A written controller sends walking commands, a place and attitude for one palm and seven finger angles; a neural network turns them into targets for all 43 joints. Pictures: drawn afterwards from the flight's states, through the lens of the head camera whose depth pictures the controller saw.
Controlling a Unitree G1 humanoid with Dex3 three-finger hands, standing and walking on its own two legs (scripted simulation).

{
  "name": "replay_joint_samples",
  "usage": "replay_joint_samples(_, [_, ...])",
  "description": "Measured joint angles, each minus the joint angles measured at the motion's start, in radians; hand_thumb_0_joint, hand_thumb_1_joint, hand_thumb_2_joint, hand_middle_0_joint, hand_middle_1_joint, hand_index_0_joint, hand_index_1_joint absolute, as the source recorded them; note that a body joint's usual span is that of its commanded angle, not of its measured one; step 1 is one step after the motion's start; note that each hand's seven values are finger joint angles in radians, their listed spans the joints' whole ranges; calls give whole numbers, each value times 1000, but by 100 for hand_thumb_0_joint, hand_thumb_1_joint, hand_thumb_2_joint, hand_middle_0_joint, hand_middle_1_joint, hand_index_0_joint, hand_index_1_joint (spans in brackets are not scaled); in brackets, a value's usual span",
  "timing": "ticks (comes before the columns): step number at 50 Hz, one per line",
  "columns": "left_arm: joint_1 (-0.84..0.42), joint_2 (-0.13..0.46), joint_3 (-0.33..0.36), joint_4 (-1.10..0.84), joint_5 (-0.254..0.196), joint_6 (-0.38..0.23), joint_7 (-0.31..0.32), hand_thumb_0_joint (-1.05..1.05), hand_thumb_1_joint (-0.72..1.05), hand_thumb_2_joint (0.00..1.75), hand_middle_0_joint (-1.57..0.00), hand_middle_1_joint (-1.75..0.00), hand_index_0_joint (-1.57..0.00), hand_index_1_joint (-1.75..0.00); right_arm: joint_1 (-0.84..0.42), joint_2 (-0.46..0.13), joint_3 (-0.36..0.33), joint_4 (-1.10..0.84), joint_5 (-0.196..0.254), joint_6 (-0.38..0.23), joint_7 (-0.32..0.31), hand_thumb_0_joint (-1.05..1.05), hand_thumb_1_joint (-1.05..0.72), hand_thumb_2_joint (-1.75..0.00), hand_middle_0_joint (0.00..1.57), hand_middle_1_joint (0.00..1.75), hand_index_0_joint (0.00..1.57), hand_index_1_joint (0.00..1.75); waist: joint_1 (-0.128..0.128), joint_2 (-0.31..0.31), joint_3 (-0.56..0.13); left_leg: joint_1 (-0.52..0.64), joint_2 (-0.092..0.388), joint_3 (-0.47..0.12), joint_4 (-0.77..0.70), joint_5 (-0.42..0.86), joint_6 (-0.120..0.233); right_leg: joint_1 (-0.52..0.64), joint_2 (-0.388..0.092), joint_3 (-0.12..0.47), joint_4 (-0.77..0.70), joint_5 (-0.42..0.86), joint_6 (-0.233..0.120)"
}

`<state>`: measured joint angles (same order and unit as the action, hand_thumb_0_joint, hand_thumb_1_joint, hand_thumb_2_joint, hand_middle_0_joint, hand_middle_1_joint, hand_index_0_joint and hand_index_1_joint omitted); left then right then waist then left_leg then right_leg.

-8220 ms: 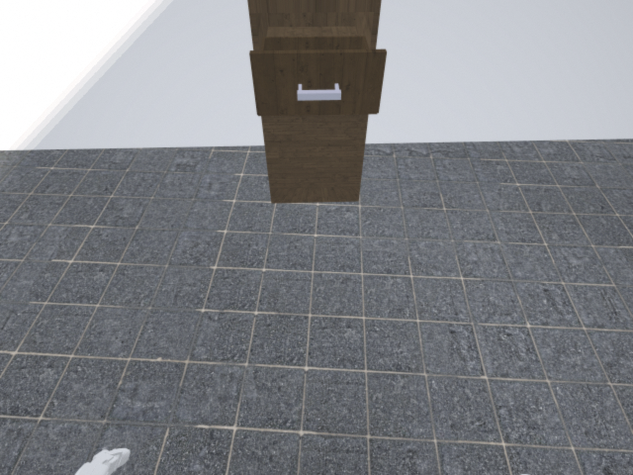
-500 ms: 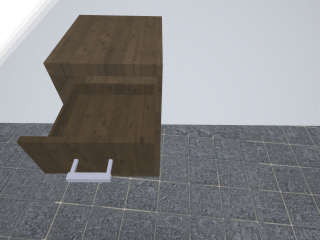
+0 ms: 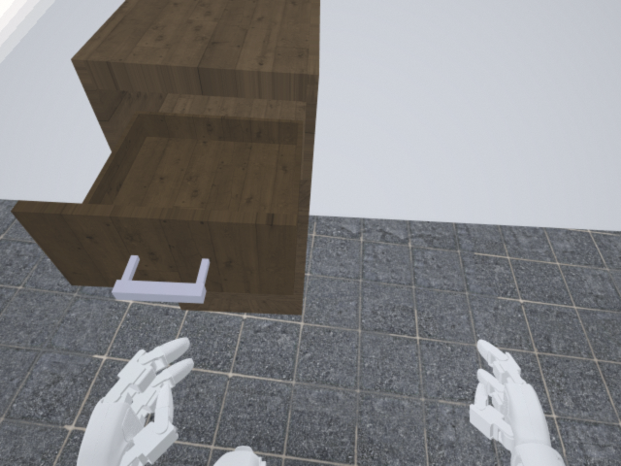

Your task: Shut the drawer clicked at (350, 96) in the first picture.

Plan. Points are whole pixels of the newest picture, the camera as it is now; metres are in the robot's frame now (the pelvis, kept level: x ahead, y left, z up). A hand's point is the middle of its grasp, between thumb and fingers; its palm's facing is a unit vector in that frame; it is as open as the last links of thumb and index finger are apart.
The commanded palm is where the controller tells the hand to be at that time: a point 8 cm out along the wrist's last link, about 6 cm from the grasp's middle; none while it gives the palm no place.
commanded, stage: raise the hand and make a fist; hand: left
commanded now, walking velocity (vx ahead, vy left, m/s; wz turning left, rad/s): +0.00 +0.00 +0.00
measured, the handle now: (164, 278) +0.35 +0.24 +0.01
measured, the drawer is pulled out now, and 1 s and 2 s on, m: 0.29 0.29 0.29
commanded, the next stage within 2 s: bring the fist close to the handle in 1.52 s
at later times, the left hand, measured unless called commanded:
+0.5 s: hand (138, 398) +0.18 +0.20 +0.06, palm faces +0.15 -0.98 -0.09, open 3.7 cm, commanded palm +0.13 +0.25 +0.06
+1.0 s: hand (136, 406) +0.16 +0.18 +0.09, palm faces +0.06 -1.00 -0.05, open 3.2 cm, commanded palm +0.12 +0.24 +0.10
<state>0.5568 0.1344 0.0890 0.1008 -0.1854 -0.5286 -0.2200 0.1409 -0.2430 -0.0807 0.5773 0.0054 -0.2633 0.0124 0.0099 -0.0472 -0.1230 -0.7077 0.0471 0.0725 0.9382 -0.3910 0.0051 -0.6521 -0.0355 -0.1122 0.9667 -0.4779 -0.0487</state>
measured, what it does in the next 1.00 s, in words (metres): stands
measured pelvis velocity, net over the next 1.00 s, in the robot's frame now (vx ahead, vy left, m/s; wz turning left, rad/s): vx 0.01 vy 0.02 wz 0.04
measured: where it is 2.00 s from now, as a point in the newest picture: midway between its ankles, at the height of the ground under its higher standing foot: outside the picture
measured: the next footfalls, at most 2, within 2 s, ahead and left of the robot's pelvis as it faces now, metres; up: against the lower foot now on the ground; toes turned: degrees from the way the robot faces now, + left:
none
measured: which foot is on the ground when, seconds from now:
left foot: down 0.00-1.00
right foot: down 0.00-1.00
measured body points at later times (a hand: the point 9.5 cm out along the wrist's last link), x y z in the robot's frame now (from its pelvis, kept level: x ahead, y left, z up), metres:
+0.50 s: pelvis +0.00 -0.01 +0.00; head +0.04 -0.02 +0.45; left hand +0.17 +0.25 +0.06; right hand +0.14 -0.26 -0.10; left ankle +0.04 +0.12 -0.68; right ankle +0.01 -0.09 -0.68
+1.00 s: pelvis +0.01 +0.02 +0.01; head +0.03 +0.01 +0.46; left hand +0.16 +0.24 +0.10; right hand +0.24 -0.18 -0.04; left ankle +0.04 +0.12 -0.68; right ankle +0.01 -0.09 -0.68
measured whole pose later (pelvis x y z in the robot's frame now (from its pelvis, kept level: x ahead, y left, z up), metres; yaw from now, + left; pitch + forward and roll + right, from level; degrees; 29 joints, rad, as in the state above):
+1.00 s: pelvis +0.01 +0.02 +0.01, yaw +2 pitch +7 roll -2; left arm 0.69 0.19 0.06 -0.34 -0.22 -0.28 -0.20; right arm 0.19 -0.19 0.02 0.48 0.04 -0.21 -0.03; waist 0.04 0.05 -0.12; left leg -0.64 0.03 0.03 0.93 -0.42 0.02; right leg -0.53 -0.03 -0.14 0.89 -0.48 -0.03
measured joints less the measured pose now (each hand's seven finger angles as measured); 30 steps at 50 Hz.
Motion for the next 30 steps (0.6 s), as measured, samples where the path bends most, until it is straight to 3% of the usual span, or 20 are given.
replay_joint_samples(3, [63, 33, 15, -45, -3, -36, -10, 1, 91, 89, -43, -58, -48, -60, -22, -11, -6, -46, -4, 5, -11, 1, -91, -90, 20, 29, 20, 30, 31, -1, 4, -95, 10, -36, 109, -32, -13, -73, 5, -32, 92, -37, -17])
replay_joint_samples(6, [64, 51, 42, -117, -38, -64, 10, 2, 90, 90, -51, -65, -54, -66, -33, -10, 10, -58, 1, 3, -32, 1, -91, -90, 20, 29, 20, 30, 53, 27, 6, -161, 15, -78, 186, -52, -20, -113, 9, -70, 147, -60, -29])
replay_joint_samples(10, [-39, 63, 54, -179, -89, -72, -21, 2, 90, 90, -60, -74, -61, -75, -29, 18, 64, -35, 15, -5, -52, 1, -91, -90, 20, 29, 20, 30, 54, 70, 7, -200, 20, -111, 232, -60, -21, -133, 22, -96, 174, -70, -38])
replay_joint_samples(12, [-102, 76, 45, -177, -97, -21, -62, 2, 90, 90, -64, -78, -65, -79, -13, 39, 94, -21, 24, 4, -60, 1, -91, -90, 20, 29, 20, 30, 40, 83, 9, -197, 21, -113, 229, -58, -20, -131, 27, -95, 170, -66, -37])
replay_joint_samples(16, [-162, 111, 35, -146, -94, 182, -116, 2, 90, 90, -72, -87, -73, -88, 46, 75, 125, -7, 41, 49, -73, 1, -90, -89, 20, 30, 21, 30, -3, 93, 15, -140, 23, -91, 171, -42, -22, -90, 31, -71, 124, -48, -32])
replay_joint_samples(18, [-135, 111, 49, -149, -101, 267, -96, 2, 90, 90, -76, -91, -77, -92, 81, 82, 120, -2, 45, 74, -79, 2, -90, -89, 21, 30, 21, 30, -25, 91, 15, -96, 23, -71, 128, -34, -25, -59, 32, -53, 91, -38, -27])
replay_joint_samples(20, [-88, 96, 73, -168, -110, 300, -49, 2, 90, 90, -80, -96, -81, -96, 112, 80, 101, 8, 45, 87, -84, 2, -90, -89, 21, 30, 21, 30, -38, 87, 15, -55, 22, -54, 87, -27, -25, -28, 33, -37, 57, -28, -23])
replay_joint_samples(22, [-35, 81, 100, -193, -110, 281, 1, 2, 90, 90, -84, -100, -85, -101, 138, 71, 76, 22, 43, 90, -85, 2, -90, -89, 21, 30, 21, 30, -38, 82, 13, -26, 21, -42, 56, -23, -23, -6, 33, -25, 30, -21, -20])
replay_joint_samples(25, [37, 74, 128, -228, -96, 202, 40, 2, 90, 90, -90, -106, -91, -107, 161, 45, 42, 39, 38, 81, -80, 2, -90, -89, 20, 30, 21, 30, -28, 77, 13, -13, 16, -39, 35, -21, -19, 8, 30, -22, 8, -17, -15])
replay_joint_samples(30, [92, 75, 103, -244, -99, 92, -19, 2, 90, 90, -100, -117, -101, -118, 139, -6, 20, 51, 40, 38, -71, 2, -91, -90, 20, 29, 20, 30, -14, 84, 25, -30, 5, -48, 42, -24, -7, 4, 20, -32, 2, -17, -4])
